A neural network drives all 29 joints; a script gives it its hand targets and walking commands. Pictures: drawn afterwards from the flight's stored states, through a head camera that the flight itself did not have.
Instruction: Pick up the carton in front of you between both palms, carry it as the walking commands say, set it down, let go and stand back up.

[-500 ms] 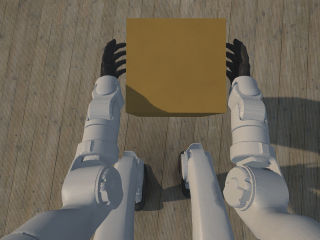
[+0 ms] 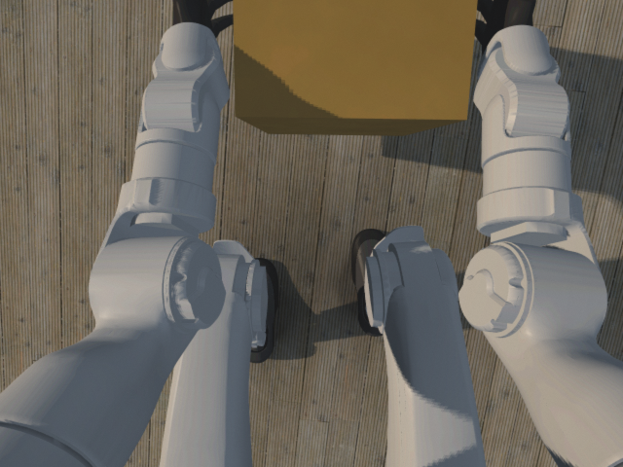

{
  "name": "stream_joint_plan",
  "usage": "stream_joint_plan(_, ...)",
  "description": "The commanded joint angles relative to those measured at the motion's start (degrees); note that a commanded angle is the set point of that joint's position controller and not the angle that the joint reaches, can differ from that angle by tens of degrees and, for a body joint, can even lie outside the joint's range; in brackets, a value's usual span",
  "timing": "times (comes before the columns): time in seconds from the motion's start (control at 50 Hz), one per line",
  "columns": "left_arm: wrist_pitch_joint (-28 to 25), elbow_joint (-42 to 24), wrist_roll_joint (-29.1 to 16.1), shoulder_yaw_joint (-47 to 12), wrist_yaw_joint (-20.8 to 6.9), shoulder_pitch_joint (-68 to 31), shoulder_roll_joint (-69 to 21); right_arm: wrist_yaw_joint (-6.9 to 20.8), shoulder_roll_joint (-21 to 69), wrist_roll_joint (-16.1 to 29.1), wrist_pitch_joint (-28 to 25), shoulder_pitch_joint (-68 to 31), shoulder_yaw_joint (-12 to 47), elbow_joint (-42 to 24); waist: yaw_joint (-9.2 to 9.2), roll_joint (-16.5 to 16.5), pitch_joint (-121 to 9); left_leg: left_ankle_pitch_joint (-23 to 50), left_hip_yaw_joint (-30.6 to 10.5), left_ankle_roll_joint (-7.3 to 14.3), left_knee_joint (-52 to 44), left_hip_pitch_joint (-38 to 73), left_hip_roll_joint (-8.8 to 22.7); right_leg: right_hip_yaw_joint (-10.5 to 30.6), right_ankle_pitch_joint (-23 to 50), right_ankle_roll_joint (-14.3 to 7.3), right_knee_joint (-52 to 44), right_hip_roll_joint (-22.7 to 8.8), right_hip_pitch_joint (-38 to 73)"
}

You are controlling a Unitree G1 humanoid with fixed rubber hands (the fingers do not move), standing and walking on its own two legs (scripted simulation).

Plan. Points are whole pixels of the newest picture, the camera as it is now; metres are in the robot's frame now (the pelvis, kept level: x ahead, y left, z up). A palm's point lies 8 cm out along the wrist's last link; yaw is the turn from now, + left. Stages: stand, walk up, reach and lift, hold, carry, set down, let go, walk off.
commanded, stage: set down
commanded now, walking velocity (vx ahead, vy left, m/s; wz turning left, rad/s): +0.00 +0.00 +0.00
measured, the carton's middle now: (343, 41) +0.53 -0.08 -0.21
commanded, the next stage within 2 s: none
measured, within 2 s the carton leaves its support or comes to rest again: rests again in 0.60 s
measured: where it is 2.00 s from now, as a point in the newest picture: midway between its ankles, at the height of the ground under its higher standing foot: (315, 314)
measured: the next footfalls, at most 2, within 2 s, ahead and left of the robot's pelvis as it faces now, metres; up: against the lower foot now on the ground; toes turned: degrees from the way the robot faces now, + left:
none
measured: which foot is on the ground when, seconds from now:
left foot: down 0.00-1.00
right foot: down 0.00-1.00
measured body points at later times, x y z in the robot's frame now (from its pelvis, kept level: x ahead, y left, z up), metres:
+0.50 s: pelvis +0.00 +0.00 -0.06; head +0.37 -0.04 +0.19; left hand +0.57 +0.06 -0.23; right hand +0.54 -0.24 -0.22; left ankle +0.09 +0.12 -0.41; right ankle +0.12 -0.11 -0.41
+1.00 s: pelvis -0.01 +0.01 -0.07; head +0.36 -0.03 +0.17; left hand +0.56 +0.07 -0.24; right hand +0.53 -0.24 -0.24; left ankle +0.09 +0.12 -0.41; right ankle +0.12 -0.11 -0.41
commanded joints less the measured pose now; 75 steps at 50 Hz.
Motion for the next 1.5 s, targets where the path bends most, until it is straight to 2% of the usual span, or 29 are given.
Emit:
stream_joint_plan(0.0,-2.0,-1.8,-7.4,-26.4,-12.7,-38.2,-47.5,14.1,47.4,8.3,-1.7,-34.2,26.3,-0.6,-3.15,-3.2,-66.4,11.4,3.1,0.5,-7.2,17.8,-6.2,-2.6,19.5,2.4,-3.7,5.6,51.0)
stream_joint_plan(0.14,-3.1,-2.5,-11.7,-30.2,-11.8,-43.6,-44.6,14.8,43.6,12.1,-2.7,-39.2,28.2,-0.6,-4.09,-2.4,-66.2,14.1,3.0,0.7,-1.4,20.6,-5.4,-3.1,22.2,2.2,2.1,4.6,49.2)
stream_joint_plan(0.24,-3.7,-7.0,-16.0,-34.8,-11.0,-48.2,-44.8,14.6,42.5,16.4,-3.1,-43.7,31.5,-4.8,-5.07,-2.6,-74.7,19.2,3.1,0.8,2.2,25.7,-5.3,-3.5,28.2,2.1,5.6,4.3,53.6)
stream_joint_plan(0.3,-3.7,-7.2,-16.3,-35.6,-10.9,-47.6,-45.9,14.9,44.4,18.0,-2.9,-42.1,31.7,-3.7,-4.55,-0.6,-74.1,21.7,3.4,0.8,3.4,26.4,-5.5,-2.9,30.6,2.1,6.5,4.6,52.4)
stream_joint_plan(0.38,-3.8,-3.5,-15.0,-33.7,-11.8,-44.7,-46.7,15.9,45.1,16.3,-2.7,-38.7,29.4,1.5,-4.33,0.0,-64.1,18.7,3.1,1.0,3.6,20.5,-5.4,-2.6,26.9,1.8,7.0,4.5,46.6)
stream_joint_plan(0.44,-4.1,-0.9,-14.1,-31.6,-12.3,-43.6,-46.5,16.3,44.4,14.6,-3.0,-37.9,27.3,3.9,-4.85,0.2,-57.9,16.5,2.7,1.1,3.6,18.2,-5.5,-3.1,23.0,1.5,7.1,4.3,41.6)
stream_joint_plan(0.54,-4.7,0.8,-14.3,-30.4,-12.3,-45.3,-44.9,16.4,41.9,13.8,-4.0,-40.3,25.6,4.0,-5.94,0.9,-54.0,14.4,2.3,1.0,3.9,18.1,-5.4,-3.6,19.4,0.9,7.5,3.9,38.1)
stream_joint_plan(0.64,-5.4,1.7,-14.7,-30.2,-11.8,-47.7,-42.0,16.6,40.4,15.0,-4.8,-42.0,24.7,5.6,-5.92,1.9,-52.0,13.4,2.3,1.1,4.4,19.1,-5.1,-3.2,18.1,0.6,8.1,3.6,36.8)
stream_joint_plan(0.88,-3.7,9.1,-9.8,-23.8,-13.4,-42.9,-37.2,18.3,35.7,11.0,-4.0,-39.5,19.4,13.7,-4.28,2.4,-33.9,4.2,2.0,1.9,3.9,12.6,-4.4,-2.2,7.3,-0.3,7.6,3.2,28.5)
stream_joint_plan(1.12,-2.6,13.9,-5.4,-18.7,-14.2,-36.6,-29.8,18.4,29.0,6.8,-3.2,-33.8,14.0,18.9,-2.83,2.5,-22.1,0.3,1.2,2.2,3.9,10.5,-3.6,-0.9,1.9,-0.9,7.8,3.3,25.2)
stream_joint_plan(1.22,-2.5,14.1,-4.7,-18.2,-13.8,-35.3,-26.9,17.9,25.5,6.1,-3.6,-32.7,11.9,20.1,-2.83,2.8,-20.6,-0.1,1.0,1.8,4.0,12.2,-3.2,-1.1,1.2,-0.6,8.2,3.1,25.2)
stream_joint_plan(1.28,-2.9,13.6,-4.2,-17.7,-12.6,-34.5,-22.3,16.6,20.4,5.6,-4.6,-31.6,10.0,20.6,-3.03,2.5,-21.2,0.5,1.1,1.0,4.1,14.6,-2.7,-1.5,1.8,0.1,8.4,2.6,26.5)
stream_joint_plan(1.32,-4.2,12.5,-3.9,-15.3,-9.7,-32.3,-10.2,13.6,8.6,4.8,-6.5,-28.8,6.3,20.8,-3.38,2.1,-23.1,1.9,1.3,0.1,4.1,17.6,-2.1,-2.0,3.0,0.9,8.5,1.8,28.6)
stream_joint_plan(1.34,-5.0,12.5,-3.9,-13.8,-7.8,-30.6,-1.7,11.3,-0.4,4.4,-7.8,-27.1,3.9,21.1,-3.69,1.7,-24.5,2.7,1.4,-0.4,4.1,18.8,-1.8,-2.2,3.9,1.3,8.6,1.4,30.1)
stream_joint_plan(1.36,-6.2,11.9,-4.4,-11.4,-4.7,-27.9,11.6,7.5,-14.2,4.6,-9.8,-24.0,0.6,20.7,-4.06,1.1,-26.7,4.2,1.5,-1.1,4.1,20.4,-1.3,-2.6,5.5,1.9,8.8,0.8,31.9)
stream_joint_plan(1.38,-7.3,11.0,-5.9,-11.9,-2.3,-28.9,17.3,4.6,-20.1,6.8,-11.6,-25.8,1.4,20.0,-3.90,0.7,-31.1,6.8,1.1,-1.4,4.4,22.0,-1.0,-2.5,8.1,2.3,9.1,0.6,34.0)
stream_joint_plan(1.42,-8.6,11.5,-10.2,-14.3,0.1,-31.7,20.7,0.9,-25.8,10.7,-14.4,-30.1,3.5,19.4,-4.51,0.4,-37.9,11.8,0.5,-2.1,5.6,22.0,-0.5,-1.7,14.4,2.2,10.2,0.4,36.8)
stream_joint_plan(1.48,-9.7,11.4,-16.1,-19.8,0.6,-33.1,20.2,-0.6,-28.2,16.0,-16.5,-32.3,7.6,19.2,-5.74,0.9,-45.9,17.2,-0.2,-2.3,7.1,23.4,0.4,-1.2,21.9,1.4,11.5,-0.3,40.2)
